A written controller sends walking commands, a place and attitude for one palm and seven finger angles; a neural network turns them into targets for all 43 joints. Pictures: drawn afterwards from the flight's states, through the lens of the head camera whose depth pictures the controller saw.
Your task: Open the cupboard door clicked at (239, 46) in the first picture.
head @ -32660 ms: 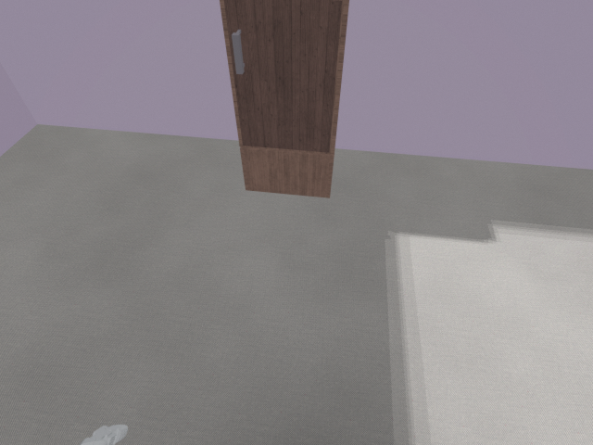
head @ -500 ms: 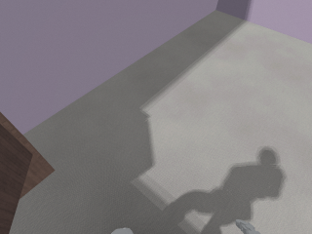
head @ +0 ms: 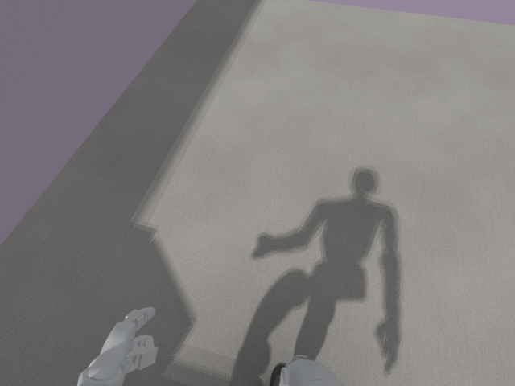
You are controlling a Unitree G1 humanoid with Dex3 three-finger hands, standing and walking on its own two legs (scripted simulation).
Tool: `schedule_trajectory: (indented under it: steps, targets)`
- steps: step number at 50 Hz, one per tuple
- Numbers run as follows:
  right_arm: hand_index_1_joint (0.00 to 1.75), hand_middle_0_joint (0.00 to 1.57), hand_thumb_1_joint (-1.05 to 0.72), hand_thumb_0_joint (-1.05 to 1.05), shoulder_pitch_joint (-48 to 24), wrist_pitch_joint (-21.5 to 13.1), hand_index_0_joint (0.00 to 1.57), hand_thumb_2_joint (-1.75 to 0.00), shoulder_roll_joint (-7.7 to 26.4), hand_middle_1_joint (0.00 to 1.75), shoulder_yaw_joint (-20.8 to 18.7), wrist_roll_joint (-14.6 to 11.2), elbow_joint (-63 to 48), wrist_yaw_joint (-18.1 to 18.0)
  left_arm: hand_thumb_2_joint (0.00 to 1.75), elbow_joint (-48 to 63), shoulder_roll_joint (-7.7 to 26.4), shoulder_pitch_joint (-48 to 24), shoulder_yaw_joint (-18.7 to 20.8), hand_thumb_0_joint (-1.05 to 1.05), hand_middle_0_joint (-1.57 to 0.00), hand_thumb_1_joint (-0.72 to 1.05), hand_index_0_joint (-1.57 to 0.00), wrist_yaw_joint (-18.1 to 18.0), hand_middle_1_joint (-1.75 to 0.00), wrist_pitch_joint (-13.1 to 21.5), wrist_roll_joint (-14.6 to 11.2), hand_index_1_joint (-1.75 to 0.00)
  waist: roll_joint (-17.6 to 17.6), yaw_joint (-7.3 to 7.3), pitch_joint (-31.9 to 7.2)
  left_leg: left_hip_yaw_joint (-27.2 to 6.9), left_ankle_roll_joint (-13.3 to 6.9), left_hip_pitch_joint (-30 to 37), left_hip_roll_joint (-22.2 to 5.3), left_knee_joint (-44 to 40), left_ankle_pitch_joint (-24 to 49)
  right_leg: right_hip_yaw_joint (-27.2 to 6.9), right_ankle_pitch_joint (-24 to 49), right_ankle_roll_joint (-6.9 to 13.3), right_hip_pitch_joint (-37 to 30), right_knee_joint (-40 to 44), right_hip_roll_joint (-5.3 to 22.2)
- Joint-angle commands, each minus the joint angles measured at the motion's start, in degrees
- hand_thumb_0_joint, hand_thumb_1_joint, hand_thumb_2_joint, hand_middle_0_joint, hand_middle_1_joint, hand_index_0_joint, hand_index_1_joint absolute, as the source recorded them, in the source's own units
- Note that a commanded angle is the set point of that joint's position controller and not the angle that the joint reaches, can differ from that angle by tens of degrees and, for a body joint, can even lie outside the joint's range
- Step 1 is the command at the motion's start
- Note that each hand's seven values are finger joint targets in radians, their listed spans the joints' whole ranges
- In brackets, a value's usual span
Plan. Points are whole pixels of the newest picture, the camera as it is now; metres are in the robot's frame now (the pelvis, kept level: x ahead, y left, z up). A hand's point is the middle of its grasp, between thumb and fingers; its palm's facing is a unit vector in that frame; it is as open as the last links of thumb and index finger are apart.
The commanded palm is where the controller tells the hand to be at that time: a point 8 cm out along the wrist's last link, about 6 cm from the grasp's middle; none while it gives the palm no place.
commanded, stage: walk to a spot facing it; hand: left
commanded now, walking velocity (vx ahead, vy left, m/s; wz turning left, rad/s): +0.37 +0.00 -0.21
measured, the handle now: out of the picture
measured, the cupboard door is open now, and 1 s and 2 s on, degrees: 47 47 47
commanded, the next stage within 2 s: turn to face it in 0.54 s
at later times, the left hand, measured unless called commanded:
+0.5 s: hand (182, 374) +0.16 +0.13 -0.15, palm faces +0.06 -0.98 -0.20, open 7.3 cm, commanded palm none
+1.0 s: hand (201, 175) +0.58 +0.13 -0.14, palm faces +0.08 -0.96 -0.26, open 7.3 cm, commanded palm none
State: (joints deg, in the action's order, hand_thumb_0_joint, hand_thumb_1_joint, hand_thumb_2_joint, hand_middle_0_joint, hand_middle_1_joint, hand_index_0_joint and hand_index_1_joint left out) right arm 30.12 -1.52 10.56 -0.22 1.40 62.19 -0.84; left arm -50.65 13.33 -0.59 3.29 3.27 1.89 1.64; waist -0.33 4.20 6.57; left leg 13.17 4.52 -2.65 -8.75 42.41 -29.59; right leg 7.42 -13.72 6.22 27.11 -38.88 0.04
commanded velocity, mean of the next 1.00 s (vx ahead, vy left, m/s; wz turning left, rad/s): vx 0.21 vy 0.00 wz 0.26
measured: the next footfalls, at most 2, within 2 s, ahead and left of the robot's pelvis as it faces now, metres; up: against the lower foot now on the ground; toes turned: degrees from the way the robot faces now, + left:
left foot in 0.58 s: +0.41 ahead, +0.05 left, +0.00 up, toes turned +4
right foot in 0.98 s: +0.56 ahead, -0.19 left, +0.00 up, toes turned +1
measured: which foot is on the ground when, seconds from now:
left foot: up 0.00-0.56, down 0.58-0.98, up 1.00-1.00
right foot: down 0.00-0.56, up 0.58-0.96, down 0.98-1.00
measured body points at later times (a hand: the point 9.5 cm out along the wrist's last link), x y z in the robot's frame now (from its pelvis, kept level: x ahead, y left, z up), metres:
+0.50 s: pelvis +0.24 -0.04 +0.02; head +0.27 -0.04 +0.47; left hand +0.16 +0.18 -0.13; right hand +0.37 -0.26 -0.12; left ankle +0.37 +0.08 -0.68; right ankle +0.08 -0.06 -0.71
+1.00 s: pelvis +0.46 -0.08 +0.01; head +0.51 -0.09 +0.46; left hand +0.57 +0.18 -0.12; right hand +0.41 -0.31 -0.14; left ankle +0.37 +0.05 -0.70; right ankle +0.52 -0.19 -0.72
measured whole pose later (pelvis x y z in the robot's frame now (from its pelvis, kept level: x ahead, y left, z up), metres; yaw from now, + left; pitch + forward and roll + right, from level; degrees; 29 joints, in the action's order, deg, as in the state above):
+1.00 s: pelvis +0.46 -0.08 +0.01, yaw +7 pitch +2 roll +1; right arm 21.9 0.2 9.0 -2.0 0.7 62.2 -0.8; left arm -53.0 13.2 4.6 3.5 0.0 2.1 1.1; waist 0.2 3.2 4.0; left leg -1.7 1.2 -14.5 0.2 39.0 -26.5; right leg 4.5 -12.6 0.0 24.0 -35.0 3.2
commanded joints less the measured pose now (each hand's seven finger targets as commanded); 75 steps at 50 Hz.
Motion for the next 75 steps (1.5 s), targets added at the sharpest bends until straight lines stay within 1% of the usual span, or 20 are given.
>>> schedule_trajectory:
  steps: [1,7,21,26,27,28,29,30,33,37,46,47,49,50,55,66,67,68,70,75]
  targets:
    - [0.3,0.2,-0.9,0.0,-10.8,-2.5,0.2,-0.9,7.7,0.3,-2.9,-1.5,-9.3,0.0,0.9,-3.9,13.2,22.9,3.5,0.0,-0.2,0.9,-0.2,-3.2,-0.3,0.3,-1.6,-0.3,-6.1,-11.7,-14.6,-12.1,-2.7,-39.4,1.4,39.1,3.1,-33.5,11.5,9.5,-41.0,20.2,22.6]
    - [0.3,0.2,-0.9,0.0,-4.8,0.8,0.2,-0.9,2.0,0.3,-2.7,0.1,-4.1,0.7,0.9,-3.3,4.8,13.0,0.7,0.0,-0.2,0.9,-0.2,-3.3,-0.3,2.4,-1.0,-0.3,-4.7,-1.2,-5.3,-10.6,-1.4,-26.0,-0.1,20.3,14.0,-13.1,15.9,3.8,-14.0,26.5,11.4]
    - [0.3,0.2,-0.9,0.0,-30.1,-0.1,0.2,-0.9,2.5,0.3,-2.7,-0.8,-10.4,2.3,0.9,-11.5,2.4,29.8,-0.5,0.0,-0.2,0.9,-0.2,-5.0,-0.3,4.1,-0.9,-0.3,-4.8,-6.46,0.8,-7.9,-3.9,-39.4,4.9,4.4,20.3,-11.7,45.5,-1.1,-34.4,25.0,12.8]
    - [0.3,0.2,-0.9,0.0,-18.8,-1.2,0.2,-0.9,3.4,0.3,-2.6,-0.4,-6.2,0.9,0.9,-12.8,5.0,29.1,-0.3,0.0,-0.2,0.9,-0.2,-5.2,-0.3,4.4,-0.8,-0.3,-5.8,0.02,-5.5,-1.6,-8.9,-16.3,13.5,-7.5,17.2,-6.3,73.3,-3.4,-32.1,7.4,11.0]
    - [0.3,0.2,-0.9,0.0,-10.7,-1.3,0.2,-0.9,5.7,0.3,-3.2,0.0,-3.7,0.5,0.9,-12.6,4.9,27.4,-0.4,0.0,-0.2,0.9,-0.2,-5.1,-0.3,4.4,-1.0,-0.3,-4.1,3.83,-9.3,-4.9,-10.9,-2.6,11.0,-10.5,23.0,-5.8,65.4,-4.4,-23.4,-3.3,10.4]
    - [0.3,0.2,-0.9,0.0,-2.4,-1.5,0.2,-0.9,10.3,0.3,-4.4,1.1,-2.3,-0.1,0.9,-11.2,3.3,27.7,-0.5,0.0,-0.2,0.9,-0.2,-4.6,-0.3,4.4,-1.8,-0.3,2.4,6.59,-15.5,-22.2,-17.1,12.0,-2.1,-10.8,30.6,-3.3,40.7,-6.0,-8.7,-20.2,5.5]
    - [0.3,0.2,-0.9,0.0,2.0,-1.6,0.2,-0.9,14.1,0.3,-4.8,0.9,-1.9,-0.5,0.9,-9.1,-0.1,28.7,-1.7,0.0,-0.2,0.9,-0.2,-4.2,-0.3,4.6,-2.5,-0.3,11.8,4.8,-22.3,-43.9,-25.4,20.4,-17.9,-16.6,43.8,-4.2,-13.5,-5.7,3.0,-40.7,-2.0]
    - [0.3,0.2,-0.9,0.0,-1.4,-1.1,0.2,-0.9,13.0,0.3,-4.6,-0.3,-2.0,-0.5,0.9,-8.5,2.2,24.2,-1.0,0.0,-0.2,0.9,-0.2,-4.7,-0.3,4.0,-1.8,-0.3,4.3,3.13,-17.3,-43.6,-25.9,12.7,-18.8,-21.3,39.2,-9.8,-16.0,-4.0,6.2,-46.1,0.2]
    - [0.3,0.2,-0.9,0.0,-11.0,-2.4,0.2,-0.9,5.3,0.3,-2.5,-0.2,-4.4,-1.1,0.9,-7.8,-0.9,20.7,-0.7,0.0,-0.2,0.9,-0.2,-3.5,-0.3,2.0,0.0,-0.3,3.4,-2.92,0.8,-30.4,-17.9,-12.2,-10.1,-28.8,29.0,-9.3,-6.4,-6.1,7.8,-39.2,5.3]
    - [0.3,0.2,-0.9,0.0,-11.0,-3.4,0.2,-0.9,6.1,0.3,-2.1,-0.6,-3.4,-1.2,0.9,-7.8,-4.2,22.9,-1.0,0.0,-0.2,0.9,-0.2,-3.3,-0.3,0.2,-0.1,-0.3,4.1,-6.22,-4.9,-15.6,-14.1,-13.1,-2.7,-24.5,55.9,-5.5,-3.5,-8.5,-1.2,-20.4,4.6]
    - [0.3,0.2,-0.9,0.0,-11.4,0.2,0.2,-0.9,9.3,0.3,-4.0,-0.5,-4.7,-0.7,0.9,-1.5,2.0,12.4,0.7,0.0,-0.2,0.9,-0.2,-3.3,-0.3,-0.5,-0.9,-0.3,8.7,-5.42,-6.9,-22.0,-10.7,-15.0,-1.3,-15.7,42.2,-2.6,4.6,-9.5,-12.6,4.2,1.1]
    - [0.3,0.2,-0.9,0.0,-12.2,0.3,0.2,-0.9,9.1,0.3,-4.2,-0.7,-5.3,-0.5,0.9,-1.9,3.8,15.2,1.1,0.0,-0.2,0.9,-0.2,-3.3,-0.3,0.1,-0.9,-0.3,5.7,-7.02,-8.1,-21.4,-8.6,-17.8,0.3,-11.7,36.4,-4.1,10.9,-9.3,-19.5,10.3,2.9]
    - [0.3,0.2,-0.9,0.0,-8.7,0.1,0.2,-0.9,4.2,0.3,-3.9,-1.6,-6.9,-0.3,0.9,-3.5,13.2,24.0,3.2,0.0,-0.2,0.9,-0.2,-4.6,-0.3,1.0,-0.3,-0.3,-17.3,-9.78,-20.9,-10.4,-2.0,-31.8,11.4,15.9,-8.1,-25.7,47.9,1.3,-41.3,12.1,29.9]
    - [0.3,0.2,-0.9,0.0,-8.3,0.7,0.2,-0.9,6.0,0.3,-4.1,-1.5,-7.4,-0.6,0.9,-2.8,13.0,24.2,2.5,0.0,-0.2,0.9,-0.2,-5.0,-0.3,0.6,-0.7,-0.3,-15.7,-9.52,-21.7,-13.5,-1.9,-30.9,8.2,25.7,-11.4,-25.1,47.4,5.3,-37.5,13.6,32.1]
    - [0.3,0.2,-0.9,0.0,-15.0,3.5,0.2,-0.9,3.7,0.3,-3.7,-0.8,-8.3,1.1,0.9,0.8,6.2,12.8,1.0,0.0,-0.2,0.9,-0.2,-5.6,-0.3,-0.4,-0.6,-0.3,-10.6,-4.43,-10.3,-11.7,-0.7,-30.3,4.2,27.3,1.6,-5.5,37.3,0.3,-21.1,16.2,21.5]
    - [0.3,0.2,-0.9,0.0,-20.3,3.4,0.2,-0.9,6.8,0.3,-4.2,-0.4,-13.9,2.5,0.9,2.5,9.5,11.9,2.8,0.0,-0.2,0.9,-0.2,-4.5,-0.3,-1.0,-0.1,-0.3,-6.7,-2.97,-10.1,-5.3,-2.2,-14.1,6.8,-7.3,12.9,3.3,22.7,-2.6,-16.6,7.7,21.7]
    - [0.3,0.2,-0.9,0.0,-16.0,3.0,0.2,-0.9,9.5,0.3,-5.0,-0.2,-13.3,2.6,0.9,2.8,8.7,11.6,2.6,0.0,-0.2,0.9,-0.2,-4.4,-0.3,-1.3,-0.4,-0.3,-0.1,-0.47,-13.0,-8.8,-3.2,-4.5,5.2,-15.0,21.2,4.7,16.1,-5.2,-11.5,-1.5,19.8]
    - [0.3,0.2,-0.9,0.0,-11.5,2.4,0.2,-0.9,17.3,0.3,-6.9,0.3,-13.0,2.1,0.9,5.1,5.3,11.0,1.9,0.0,-0.2,0.9,-0.2,-3.9,-0.3,-1.7,-1.0,-0.3,19.4,2.07,-15.2,-31.1,-10.8,4.4,-11.1,-19.4,41.1,5.9,-16.4,-10.5,4.5,-16.3,10.5]
    - [0.3,0.2,-0.9,0.0,-10.4,2.9,0.2,-0.9,20.6,0.3,-7.1,0.0,-13.0,1.0,0.9,8.1,6.4,6.1,1.2,0.0,-0.2,0.9,-0.2,-4.2,-0.3,-2.8,-0.4,-0.3,13.0,2.16,-14.6,-35.9,-19.6,0.7,-18.8,-20.7,46.4,-6.3,-23.8,-10.4,10.1,-30.5,7.4]
    - [0.3,0.2,-0.9,0.0,-20.2,1.8,0.2,-0.9,15.1,0.3,-5.4,-0.3,-16.0,0.0,0.9,3.3,6.4,10.4,1.8,0.0,-0.2,0.9,-0.2,-3.5,-0.3,-3.4,-0.2,-0.3,7.3,-3.31,-11.3,-25.9,-12.7,-6.2,-5.7,-21.9,37.2,-7.8,-7.7,-11.8,8.2,-31.1,5.8]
